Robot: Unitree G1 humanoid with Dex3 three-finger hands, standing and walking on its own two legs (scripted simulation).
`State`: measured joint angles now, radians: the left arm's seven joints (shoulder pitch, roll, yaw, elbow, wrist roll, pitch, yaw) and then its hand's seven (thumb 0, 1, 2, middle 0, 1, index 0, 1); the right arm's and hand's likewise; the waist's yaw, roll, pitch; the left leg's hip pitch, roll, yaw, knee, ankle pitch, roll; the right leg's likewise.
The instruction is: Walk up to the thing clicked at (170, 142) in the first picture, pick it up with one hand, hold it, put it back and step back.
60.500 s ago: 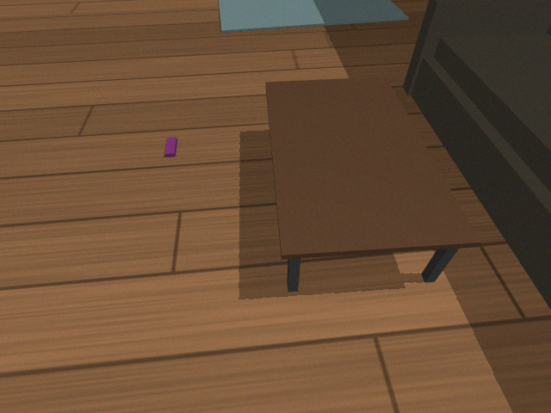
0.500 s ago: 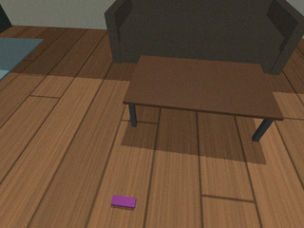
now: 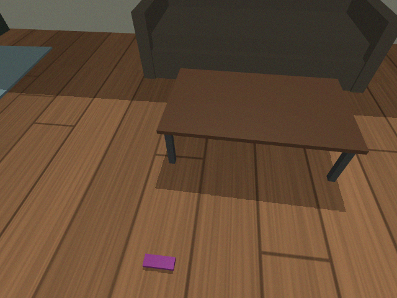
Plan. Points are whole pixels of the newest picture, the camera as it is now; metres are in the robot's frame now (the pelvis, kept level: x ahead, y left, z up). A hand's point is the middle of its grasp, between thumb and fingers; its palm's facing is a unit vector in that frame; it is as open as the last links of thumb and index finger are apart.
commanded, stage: stand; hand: left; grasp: from above
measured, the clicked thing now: (159, 262) +0.40 +0.24 -0.77
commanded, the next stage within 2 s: step back in 1.02 s
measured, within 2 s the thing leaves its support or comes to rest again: neither
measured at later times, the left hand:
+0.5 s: hand out of the picture +0.08 +0.24 -0.16, palm faces +0.01 -0.94 -0.33, open 7.4 cm
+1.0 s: hand out of the picture +0.08 +0.24 -0.16, palm faces +0.00 -0.94 -0.34, open 7.4 cm
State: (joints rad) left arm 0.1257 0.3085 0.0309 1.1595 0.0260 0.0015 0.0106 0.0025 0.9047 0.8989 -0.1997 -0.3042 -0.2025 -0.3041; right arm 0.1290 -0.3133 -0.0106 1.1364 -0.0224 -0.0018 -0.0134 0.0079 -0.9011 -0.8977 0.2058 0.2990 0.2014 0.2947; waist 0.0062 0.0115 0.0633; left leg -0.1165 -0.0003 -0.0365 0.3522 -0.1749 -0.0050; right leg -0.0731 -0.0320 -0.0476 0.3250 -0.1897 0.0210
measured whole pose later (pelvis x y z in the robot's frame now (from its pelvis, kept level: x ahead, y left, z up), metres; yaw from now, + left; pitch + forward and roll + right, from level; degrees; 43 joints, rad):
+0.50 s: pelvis +0.01 +0.00 +0.00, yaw +0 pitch -3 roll +0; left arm 0.10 0.32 0.03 1.15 0.02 0.00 0.00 0.00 0.90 0.90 -0.20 -0.30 -0.20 -0.30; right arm 0.10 -0.32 0.00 1.13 -0.02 -0.01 -0.01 0.01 -0.90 -0.90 0.21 0.30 0.20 0.29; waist 0.01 0.01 0.06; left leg -0.10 0.00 -0.04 0.33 -0.18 -0.01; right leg -0.06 -0.03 -0.05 0.31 -0.20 0.02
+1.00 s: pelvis +0.01 -0.01 +0.00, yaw +0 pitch -3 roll +0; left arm 0.11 0.33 0.02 1.14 0.02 0.00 0.00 0.00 0.91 0.90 -0.20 -0.30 -0.20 -0.30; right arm 0.11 -0.33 0.00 1.14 -0.02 -0.01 -0.01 0.01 -0.90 -0.90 0.21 0.30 0.20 0.29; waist 0.01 0.01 0.05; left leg -0.10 0.01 -0.04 0.32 -0.18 -0.02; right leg -0.07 -0.03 -0.05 0.31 -0.20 0.01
